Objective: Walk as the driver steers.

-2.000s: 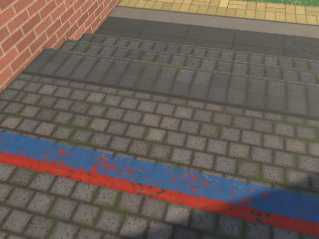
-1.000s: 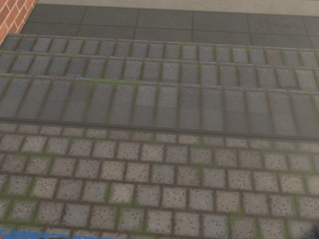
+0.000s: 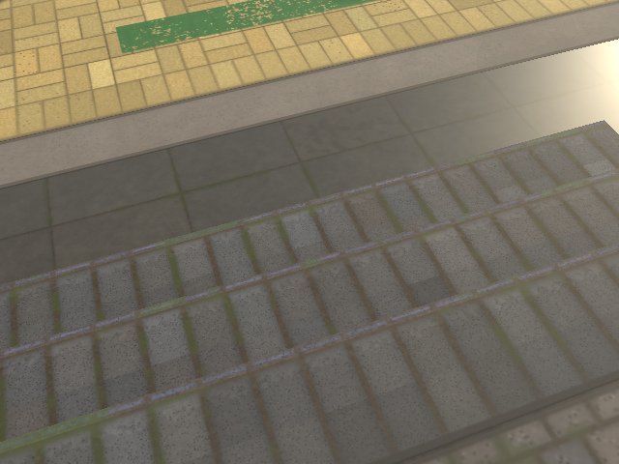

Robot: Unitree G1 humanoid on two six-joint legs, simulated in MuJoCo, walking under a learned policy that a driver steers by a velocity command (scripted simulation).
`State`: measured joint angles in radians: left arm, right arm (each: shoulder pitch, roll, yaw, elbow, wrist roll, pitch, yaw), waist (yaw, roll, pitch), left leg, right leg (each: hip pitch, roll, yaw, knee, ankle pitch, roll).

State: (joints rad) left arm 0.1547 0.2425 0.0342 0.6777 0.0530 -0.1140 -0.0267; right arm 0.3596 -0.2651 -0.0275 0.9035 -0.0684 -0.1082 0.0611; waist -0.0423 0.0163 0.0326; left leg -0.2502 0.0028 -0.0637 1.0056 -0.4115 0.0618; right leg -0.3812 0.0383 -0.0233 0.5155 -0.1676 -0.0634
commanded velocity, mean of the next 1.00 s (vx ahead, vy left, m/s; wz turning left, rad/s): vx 0.50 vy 0.00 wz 0.05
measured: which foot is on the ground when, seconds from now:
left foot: up 0.00-0.38, down 0.40-0.94, up 0.96-1.00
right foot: down 0.00-0.44, up 0.46-0.90, down 0.92-1.00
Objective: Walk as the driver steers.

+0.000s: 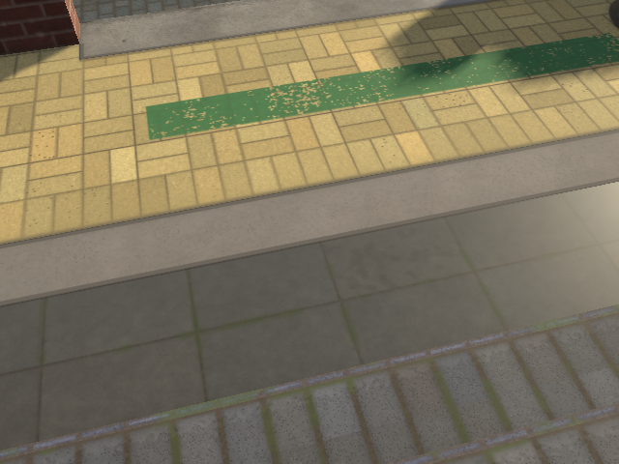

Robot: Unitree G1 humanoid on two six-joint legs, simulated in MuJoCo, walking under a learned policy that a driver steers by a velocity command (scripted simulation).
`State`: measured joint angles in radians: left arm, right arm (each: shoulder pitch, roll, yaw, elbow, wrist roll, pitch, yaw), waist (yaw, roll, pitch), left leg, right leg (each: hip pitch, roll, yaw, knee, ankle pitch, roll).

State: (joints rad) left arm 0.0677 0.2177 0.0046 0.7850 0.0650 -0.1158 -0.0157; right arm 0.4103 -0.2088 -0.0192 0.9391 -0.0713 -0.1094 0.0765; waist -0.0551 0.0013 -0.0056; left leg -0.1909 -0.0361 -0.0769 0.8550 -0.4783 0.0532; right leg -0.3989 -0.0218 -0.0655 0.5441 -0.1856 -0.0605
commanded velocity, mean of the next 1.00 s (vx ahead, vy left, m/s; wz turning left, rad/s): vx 0.50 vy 0.00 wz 0.49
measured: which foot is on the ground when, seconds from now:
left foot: up 0.00-0.52, down 0.54-0.92, up 0.94-1.00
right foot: down 0.00-0.58, up 0.60-0.90, down 0.92-1.00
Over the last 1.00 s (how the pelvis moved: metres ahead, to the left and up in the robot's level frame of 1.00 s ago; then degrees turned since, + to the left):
0.56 0.01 0.00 6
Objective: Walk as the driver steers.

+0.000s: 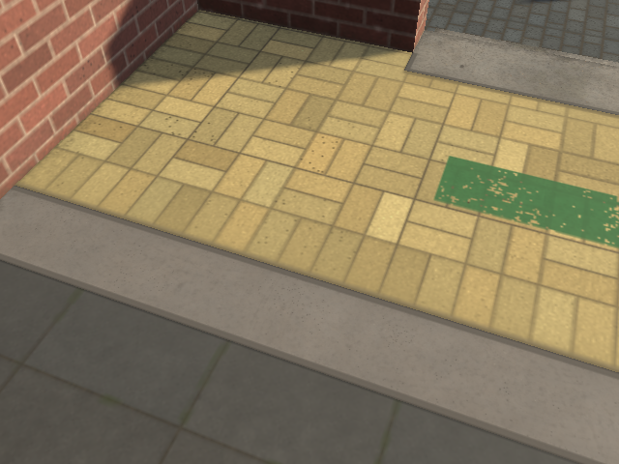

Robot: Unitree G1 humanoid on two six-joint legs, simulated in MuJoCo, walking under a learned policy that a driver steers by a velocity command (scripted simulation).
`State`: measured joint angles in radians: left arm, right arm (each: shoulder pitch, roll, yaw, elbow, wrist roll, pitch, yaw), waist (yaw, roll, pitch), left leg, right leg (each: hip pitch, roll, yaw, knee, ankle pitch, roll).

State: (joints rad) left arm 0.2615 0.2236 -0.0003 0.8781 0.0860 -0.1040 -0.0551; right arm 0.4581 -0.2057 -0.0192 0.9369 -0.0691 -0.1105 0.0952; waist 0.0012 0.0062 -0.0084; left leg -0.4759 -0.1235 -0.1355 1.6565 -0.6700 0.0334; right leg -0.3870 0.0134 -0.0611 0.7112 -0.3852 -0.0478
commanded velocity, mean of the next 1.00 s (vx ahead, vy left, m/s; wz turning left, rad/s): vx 0.43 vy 0.00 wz -0.21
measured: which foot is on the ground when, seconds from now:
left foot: up 0.00-0.38, down 0.40-0.88, up 0.90-1.00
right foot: down 0.00-0.38, up 0.40-0.88, down 0.90-1.00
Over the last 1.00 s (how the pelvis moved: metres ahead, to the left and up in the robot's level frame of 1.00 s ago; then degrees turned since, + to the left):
0.59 0.16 -0.22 32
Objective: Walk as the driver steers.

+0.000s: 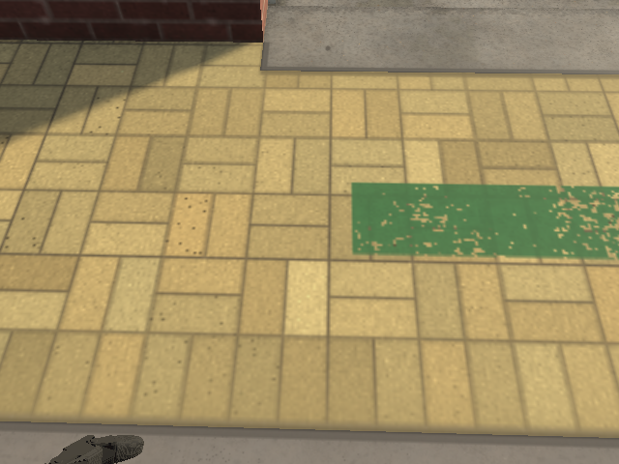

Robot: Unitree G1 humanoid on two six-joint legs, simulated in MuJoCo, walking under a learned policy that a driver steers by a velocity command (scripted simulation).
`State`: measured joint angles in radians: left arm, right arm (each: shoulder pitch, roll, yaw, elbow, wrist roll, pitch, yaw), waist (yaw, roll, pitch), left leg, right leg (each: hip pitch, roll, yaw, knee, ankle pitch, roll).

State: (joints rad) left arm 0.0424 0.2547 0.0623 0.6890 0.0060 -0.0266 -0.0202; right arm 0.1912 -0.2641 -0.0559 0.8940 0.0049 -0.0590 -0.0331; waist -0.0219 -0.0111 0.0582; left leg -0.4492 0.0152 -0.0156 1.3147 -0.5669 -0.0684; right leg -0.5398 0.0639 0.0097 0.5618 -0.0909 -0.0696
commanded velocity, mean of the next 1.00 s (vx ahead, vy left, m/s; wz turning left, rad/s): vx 0.27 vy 0.00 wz -0.26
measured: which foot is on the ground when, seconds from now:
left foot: up 0.00-0.38, down 0.40-0.92, up 0.94-1.00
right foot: down 0.00-0.40, up 0.42-0.88, down 0.90-1.00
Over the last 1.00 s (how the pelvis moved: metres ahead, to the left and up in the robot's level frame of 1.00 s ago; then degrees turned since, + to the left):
0.56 0.00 -0.10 -18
